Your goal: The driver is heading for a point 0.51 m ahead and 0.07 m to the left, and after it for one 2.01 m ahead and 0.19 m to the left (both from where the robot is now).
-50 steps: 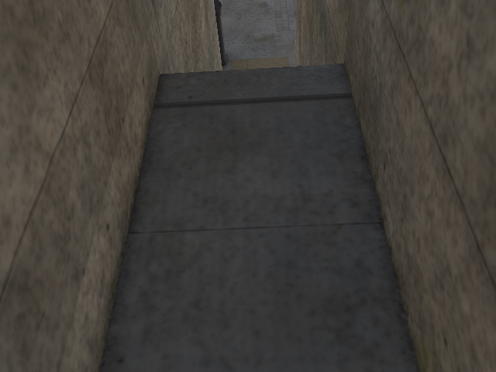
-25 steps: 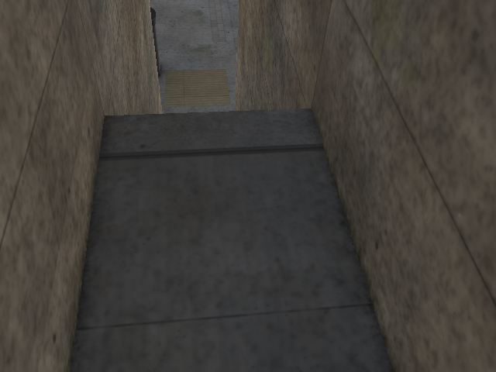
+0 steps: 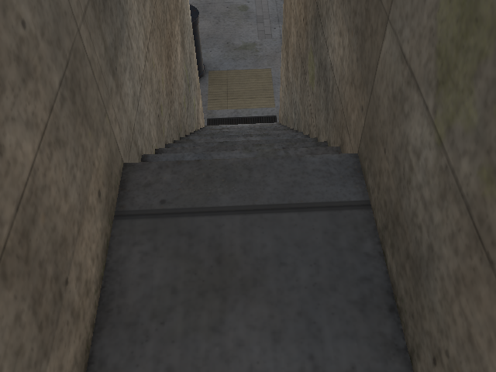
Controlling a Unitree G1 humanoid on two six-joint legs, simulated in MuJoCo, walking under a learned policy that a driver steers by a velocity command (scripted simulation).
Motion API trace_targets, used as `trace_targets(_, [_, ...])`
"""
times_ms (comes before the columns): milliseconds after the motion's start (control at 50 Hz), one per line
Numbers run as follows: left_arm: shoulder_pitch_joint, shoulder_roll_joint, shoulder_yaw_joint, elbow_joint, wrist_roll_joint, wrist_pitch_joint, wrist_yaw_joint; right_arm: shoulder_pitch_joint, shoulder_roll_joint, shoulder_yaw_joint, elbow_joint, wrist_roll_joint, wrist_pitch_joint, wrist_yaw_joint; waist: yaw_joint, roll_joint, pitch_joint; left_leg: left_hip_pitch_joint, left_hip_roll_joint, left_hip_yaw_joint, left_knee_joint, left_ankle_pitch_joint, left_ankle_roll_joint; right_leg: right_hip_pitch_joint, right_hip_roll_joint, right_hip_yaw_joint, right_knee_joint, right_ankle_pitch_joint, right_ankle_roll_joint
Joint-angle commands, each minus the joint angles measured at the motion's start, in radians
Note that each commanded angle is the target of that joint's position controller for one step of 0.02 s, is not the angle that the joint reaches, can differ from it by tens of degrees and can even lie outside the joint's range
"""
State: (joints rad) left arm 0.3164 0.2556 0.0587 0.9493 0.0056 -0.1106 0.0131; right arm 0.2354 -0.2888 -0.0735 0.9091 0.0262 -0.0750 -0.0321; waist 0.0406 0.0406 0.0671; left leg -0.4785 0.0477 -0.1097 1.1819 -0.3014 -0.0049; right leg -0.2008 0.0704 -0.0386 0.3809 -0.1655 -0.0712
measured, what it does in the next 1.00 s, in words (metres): walks ahead: left foot, then right foot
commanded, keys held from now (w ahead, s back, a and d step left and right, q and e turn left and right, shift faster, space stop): w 0.40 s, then no key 0.60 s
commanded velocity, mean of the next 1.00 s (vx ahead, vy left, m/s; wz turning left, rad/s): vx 0.31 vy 0.00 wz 0.00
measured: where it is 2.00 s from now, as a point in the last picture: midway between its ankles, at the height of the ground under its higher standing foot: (238, 363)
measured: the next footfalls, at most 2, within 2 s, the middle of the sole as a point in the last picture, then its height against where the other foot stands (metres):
left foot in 0.30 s outside the picture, level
right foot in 0.76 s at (286, 337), level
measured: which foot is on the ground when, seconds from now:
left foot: up 0.00-0.28, down 0.30-0.78, up 0.80-0.98, down 1.00-1.00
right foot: down 0.00-0.32, up 0.34-0.74, down 0.76-1.00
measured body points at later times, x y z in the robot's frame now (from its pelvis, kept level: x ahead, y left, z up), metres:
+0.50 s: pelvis +0.32 +0.09 +0.00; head +0.35 +0.11 +0.45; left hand +0.40 +0.36 -0.14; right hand +0.35 -0.20 -0.12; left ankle +0.35 +0.18 -0.74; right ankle +0.27 -0.07 -0.64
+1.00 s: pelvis +0.48 +0.08 -0.01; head +0.51 +0.08 +0.44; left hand +0.57 +0.33 -0.14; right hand +0.57 -0.18 -0.15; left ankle +0.46 +0.23 -0.74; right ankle +0.53 -0.03 -0.74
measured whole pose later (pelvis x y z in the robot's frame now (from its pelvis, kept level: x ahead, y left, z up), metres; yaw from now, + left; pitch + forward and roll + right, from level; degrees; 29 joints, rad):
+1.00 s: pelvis +0.48 +0.08 -0.01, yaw +0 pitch +0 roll -1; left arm 0.19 0.20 0.03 0.91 0.02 -0.05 0.02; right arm 0.17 -0.25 -0.04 0.96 0.00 -0.04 -0.03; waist 0.00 0.03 0.06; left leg -0.24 0.04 -0.05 0.57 -0.30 -0.07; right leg -0.31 0.03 -0.02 0.49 -0.17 -0.02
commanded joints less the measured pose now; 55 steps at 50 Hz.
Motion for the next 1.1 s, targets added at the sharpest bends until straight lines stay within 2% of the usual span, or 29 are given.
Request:
trace_targets(20, [0.079,0.149,0.040,-0.015,-0.011,-0.004,0.025,0.028,-0.022,-0.013,-0.033,-0.004,0.019,-0.011,-0.021,-0.106,0.025,-0.139,0.062,-0.002,-0.161,0.085,-0.043,0.048,-0.283,0.274,-0.222,0.095,-0.154])
trace_targets(80, [0.082,0.179,0.047,-0.019,-0.019,0.001,0.040,-0.103,-0.022,0.000,-0.061,-0.021,0.007,0.009,0.001,-0.129,0.059,-0.172,0.069,0.026,-0.350,0.268,-0.050,0.043,-0.266,0.212,-0.260,0.047,-0.121])
trace_targets(140, [0.085,0.181,0.049,-0.030,-0.022,-0.004,0.042,-0.194,-0.014,0.015,-0.058,-0.018,-0.006,0.036,0.025,-0.133,0.082,-0.092,0.037,0.085,-0.532,0.420,-0.054,0.016,-0.229,0.131,-0.257,0.080,-0.104])
trace_targets(180, [0.094,0.189,0.042,-0.026,-0.024,-0.003,0.024,-0.238,-0.034,0.016,-0.067,-0.006,-0.023,0.051,0.036,-0.126,0.085,-0.044,0.024,0.096,-0.589,0.422,-0.036,0.054,-0.253,0.139,-0.267,0.096,-0.111])
trace_targets(260, [0.075,0.226,0.044,-0.012,-0.024,-0.003,0.018,-0.186,-0.119,-0.009,-0.057,-0.023,-0.032,0.054,-0.045,-0.195,0.017,0.096,-0.025,0.115,-0.631,0.304,-0.007,0.189,-0.289,0.101,-0.111,0.423,-0.060])
trace_targets(300, [0.057,0.212,0.031,-0.007,-0.009,0.009,0.008,0.111,-0.171,-0.041,0.038,-0.032,-0.035,0.055,-0.197,-0.200,-0.138,0.400,-0.088,0.184,-0.641,0.303,0.042,0.145,-0.225,0.045,0.236,0.602,-0.011])
trace_targets(320, [0.114,0.133,-0.001,-0.022,0.013,0.006,0.007,0.238,-0.238,-0.055,0.062,-0.035,-0.023,0.046,-0.221,-0.014,-0.257,0.612,0.077,-0.053,-0.608,0.294,0.096,-0.022,-0.177,0.028,0.537,0.257,0.031])
trace_targets(340, [0.364,-0.063,-0.050,-0.010,-0.026,-0.011,-0.006,0.275,-0.309,-0.063,0.062,-0.055,-0.038,0.064,-0.076,0.322,-0.439,0.850,0.330,-0.595,-0.763,0.009,0.332,-0.282,-0.002,0.152,0.898,-0.481,0.052])
trace_targets(360, [0.313,0.065,-0.021,-0.006,-0.081,-0.027,0.007,0.232,-0.180,-0.040,0.055,-0.032,-0.049,0.072,-0.098,0.194,-0.395,0.787,0.312,-0.723,-0.936,-0.235,0.303,-0.379,-0.044,0.263,0.995,-0.430,0.041])
trace_targets(380, [0.154,0.129,-0.001,-0.061,-0.104,-0.033,0.022,0.168,-0.146,-0.036,0.043,0.002,-0.056,0.070,-0.109,0.118,-0.212,0.674,0.284,-0.549,-0.919,-0.095,0.258,-0.471,-0.092,0.189,1.014,-0.370,0.051])
trace_targets(400, [0.074,0.144,0.004,-0.082,-0.071,-0.036,0.039,0.093,-0.146,-0.033,0.023,-0.004,-0.057,0.069,-0.102,0.020,-0.146,0.564,0.247,-0.414,-0.916,0.094,0.228,-0.455,-0.133,0.162,0.973,-0.303,0.058])
trace_targets(420, [0.055,0.140,0.011,-0.084,-0.035,-0.027,0.046,0.070,-0.150,-0.038,0.023,-0.014,-0.057,0.057,-0.075,0.018,-0.100,0.468,0.211,-0.300,-0.900,0.308,0.202,-0.417,-0.142,0.139,0.918,-0.254,0.077])
trace_targets(440, [0.070,0.136,0.018,-0.077,-0.022,-0.010,0.046,0.051,-0.138,-0.036,0.027,-0.025,-0.057,0.050,-0.046,0.027,-0.086,0.391,0.185,-0.226,-0.904,0.457,0.191,-0.339,-0.165,0.139,0.872,-0.232,0.088])
trace_targets(480, [0.079,0.077,0.019,-0.072,-0.016,0.024,0.045,0.071,-0.085,-0.025,0.051,-0.031,-0.048,0.046,-0.028,0.036,-0.076,0.346,0.173,-0.136,-0.907,0.661,0.232,-0.283,-0.167,0.112,0.809,-0.245,0.105])
trace_targets(600, [-0.091,-0.012,-0.010,-0.121,-0.014,0.062,0.035,0.080,-0.120,-0.030,0.036,-0.036,-0.024,0.012,-0.035,0.074,-0.049,0.260,0.116,0.044,-0.927,0.751,0.212,-0.189,-0.132,0.043,0.391,0.029,0.138])
trace_targets(700, [-0.143,0.042,0.003,-0.115,-0.015,0.048,0.032,0.085,-0.123,-0.023,0.021,-0.009,-0.027,0.012,-0.027,0.070,-0.013,0.279,0.120,0.017,-0.884,0.594,0.173,-0.087,-0.082,0.008,0.186,0.084,0.114])
trace_targets(740, [-0.081,0.095,0.024,-0.087,0.010,0.031,0.031,0.067,-0.108,-0.015,0.016,-0.014,-0.032,0.014,0.011,0.048,-0.041,0.306,0.085,0.024,-0.793,0.624,0.131,0.026,-0.057,0.002,0.090,0.168,0.083])
trace_targets(760, [-0.026,0.139,0.038,-0.076,0.017,0.026,0.033,0.086,-0.089,-0.008,0.019,-0.026,-0.038,0.013,0.034,-0.009,-0.081,0.310,0.035,0.055,-0.691,0.593,0.084,0.098,-0.109,0.063,0.066,0.413,0.060])
trace_targets(780, [0.008,0.188,0.042,-0.084,0.029,0.026,0.038,0.163,-0.062,0.004,0.026,-0.048,-0.046,0.015,-0.005,-0.136,-0.130,0.209,-0.047,0.077,-0.534,0.359,0.030,0.220,-0.226,0.198,0.149,0.800,-0.023])
trace_targets(800, [0.004,0.119,0.017,-0.075,0.052,0.035,0.028,0.241,-0.032,0.015,0.036,-0.036,-0.033,0.009,-0.031,-0.321,-0.255,0.213,-0.073,0.074,-0.341,-0.093,-0.028,0.236,-0.384,0.363,0.089,0.887,-0.174])
trace_targets(820, [-0.011,0.046,-0.004,-0.069,0.042,0.036,0.013,0.219,-0.055,0.009,0.044,-0.029,-0.009,0.003,-0.034,-0.314,-0.236,0.170,-0.063,0.018,-0.201,-0.401,-0.062,0.166,-0.421,0.455,0.017,0.741,-0.213])
trace_targets(840, [-0.054,0.039,-0.014,-0.077,0.016,0.034,0.004,0.187,-0.065,0.008,0.044,-0.018,0.007,-0.002,-0.046,-0.254,-0.207,0.120,-0.030,-0.024,-0.140,-0.414,-0.078,0.139,-0.394,0.428,0.014,0.629,-0.179])
trace_targets(880, [-0.124,0.070,-0.005,-0.097,0.004,0.032,0.003,0.117,-0.046,0.015,0.033,-0.011,0.026,-0.008,-0.060,-0.154,-0.126,0.072,0.011,-0.009,-0.270,-0.353,-0.088,0.077,-0.342,0.339,-0.004,0.561,-0.117])
trace_targets(920, [-0.144,0.104,0.005,-0.095,0.016,0.041,0.014,0.095,-0.023,0.022,0.044,-0.017,0.033,-0.011,-0.071,-0.145,-0.144,0.176,0.006,0.040,-0.433,-0.211,-0.089,0.019,-0.295,0.275,-0.016,0.549,-0.091])
trace_targets(960, [-0.186,0.097,-0.001,-0.100,0.011,0.052,0.015,0.122,-0.008,0.026,0.073,-0.019,0.037,-0.005,-0.110,-0.146,-0.165,0.320,-0.026,0.100,-0.638,0.036,-0.072,-0.030,-0.235,0.202,-0.013,0.419,-0.057])
trace_targets(1000, [-0.181,0.065,-0.011,-0.092,0.011,0.046,0.011,0.116,-0.046,0.017,0.086,-0.047,0.043,0.007,-0.115,-0.127,-0.132,0.406,-0.040,0.112,-0.737,0.226,-0.042,-0.091,-0.194,0.169,-0.017,0.162,0.009])
trace_targets(1040, [-0.105,0.059,-0.013,-0.084,0.020,0.043,0.014,0.027,-0.089,0.013,0.051,-0.044,0.044,0.009,-0.030,-0.021,-0.090,0.305,0.019,0.041,-0.744,0.219,0.004,-0.041,-0.114,0.115,-0.007,-0.110,0.072])
trace_targets(1060, [-0.112,0.066,-0.010,-0.077,0.028,0.046,0.022,-0.001,-0.063,0.014,0.038,-0.029,0.032,0.008,-0.042,-0.011,-0.085,0.262,0.012,0.030,-0.783,0.101,0.015,0.002,-0.097,0.103,0.018,-0.118,0.085])
trace_targets(1100, [-0.146,0.059,-0.012,-0.089,0.010,0.052,0.038,-0.034,-0.068,0.015,0.035,-0.045,0.004,0.015,-0.041,-0.019,-0.054,0.214,0.011,0.018,-0.816,0.124,0.002,0.040,-0.107,0.107,0.069,0.006,0.088])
